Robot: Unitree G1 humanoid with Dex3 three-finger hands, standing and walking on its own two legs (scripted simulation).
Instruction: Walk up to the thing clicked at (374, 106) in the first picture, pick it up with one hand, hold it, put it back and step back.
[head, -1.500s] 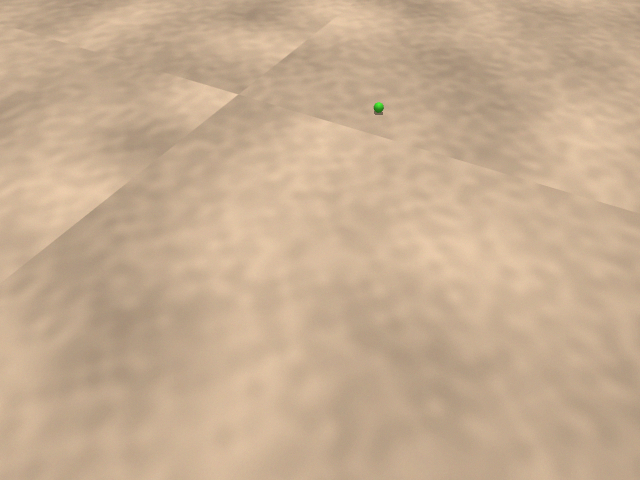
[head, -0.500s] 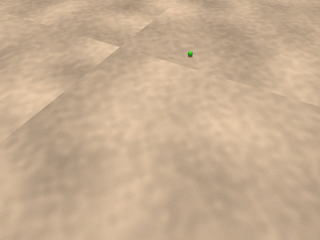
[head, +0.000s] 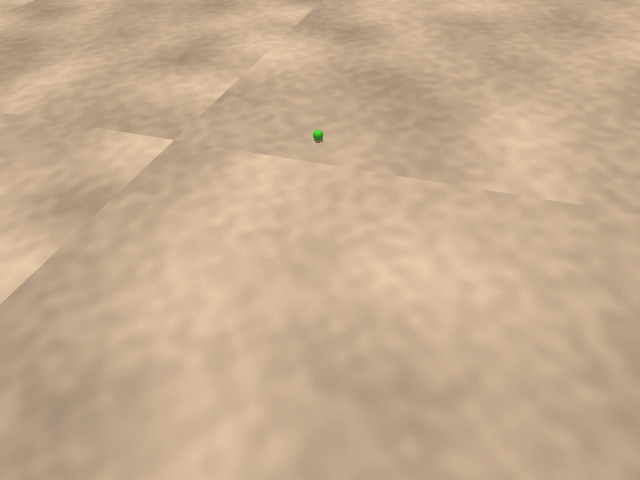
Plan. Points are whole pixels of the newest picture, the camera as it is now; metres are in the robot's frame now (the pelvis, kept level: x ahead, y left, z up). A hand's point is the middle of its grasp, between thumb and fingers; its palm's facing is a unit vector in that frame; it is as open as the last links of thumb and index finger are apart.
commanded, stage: walk up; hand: left
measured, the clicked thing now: (318, 135) +2.01 +0.06 -0.72
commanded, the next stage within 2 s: none
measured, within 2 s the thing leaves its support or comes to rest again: neither
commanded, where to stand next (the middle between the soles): +1.65 -0.13 m, yaw -7 degrees
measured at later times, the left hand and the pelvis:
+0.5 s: hand (163, 379) +0.33 +0.29 -0.15, palm faces -0.14 -0.93 -0.34, open 7.4 cm; pelvis +0.26 +0.01 +0.01, yaw -6 degrees
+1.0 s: hand (249, 201) +0.71 +0.18 -0.09, palm faces -0.16 -0.91 -0.38, open 7.3 cm; pelvis +0.55 -0.06 +0.02, yaw -8 degrees
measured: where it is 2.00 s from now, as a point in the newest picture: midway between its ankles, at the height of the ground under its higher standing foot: (355, 260)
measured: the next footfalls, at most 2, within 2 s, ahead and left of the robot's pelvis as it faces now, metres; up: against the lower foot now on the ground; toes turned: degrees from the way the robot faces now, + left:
left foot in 0.40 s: +0.38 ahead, +0.13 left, +0.00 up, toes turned +2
right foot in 0.84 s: +0.64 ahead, -0.19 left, +0.00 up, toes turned -12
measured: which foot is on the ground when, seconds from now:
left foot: up 0.00-0.38, down 0.40-0.86, up 0.88-1.00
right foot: down 0.00-0.40, up 0.42-0.82, down 0.84-1.00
